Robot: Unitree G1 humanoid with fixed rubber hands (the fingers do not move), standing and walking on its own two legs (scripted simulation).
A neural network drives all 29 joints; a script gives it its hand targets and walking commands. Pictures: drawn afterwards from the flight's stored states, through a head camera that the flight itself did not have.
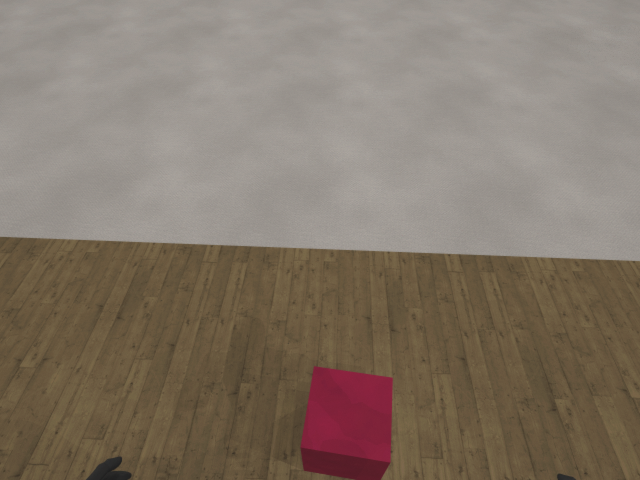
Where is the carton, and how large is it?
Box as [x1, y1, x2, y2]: [300, 366, 392, 479]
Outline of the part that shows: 314,366 300,447 304,470 355,479 380,479 390,460 392,378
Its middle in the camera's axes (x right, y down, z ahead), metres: +0.07 +0.51 +1.06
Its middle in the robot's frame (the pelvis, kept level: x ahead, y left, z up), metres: +0.38 -0.04 -0.66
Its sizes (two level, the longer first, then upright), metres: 0.210 0.200 0.250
